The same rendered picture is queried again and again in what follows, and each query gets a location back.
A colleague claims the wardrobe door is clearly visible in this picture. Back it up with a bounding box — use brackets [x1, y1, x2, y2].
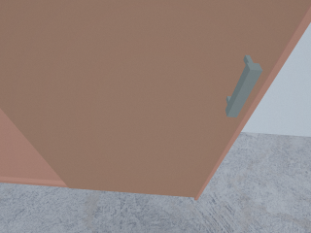
[0, 0, 311, 198]
[0, 109, 62, 181]

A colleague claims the handle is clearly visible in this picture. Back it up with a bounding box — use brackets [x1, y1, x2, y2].
[225, 54, 262, 117]

